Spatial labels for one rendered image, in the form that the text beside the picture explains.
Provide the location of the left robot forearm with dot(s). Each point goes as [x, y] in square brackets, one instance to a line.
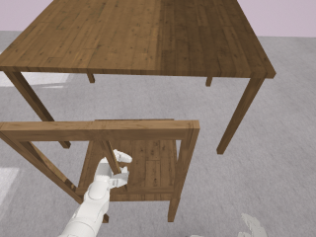
[88, 217]

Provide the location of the robot right hand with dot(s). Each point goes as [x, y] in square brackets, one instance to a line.
[254, 225]

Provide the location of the chair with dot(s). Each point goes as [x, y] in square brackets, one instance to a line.
[156, 173]

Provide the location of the robot left hand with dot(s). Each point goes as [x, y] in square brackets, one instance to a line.
[104, 172]

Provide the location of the table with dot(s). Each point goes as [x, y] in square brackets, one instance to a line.
[191, 38]

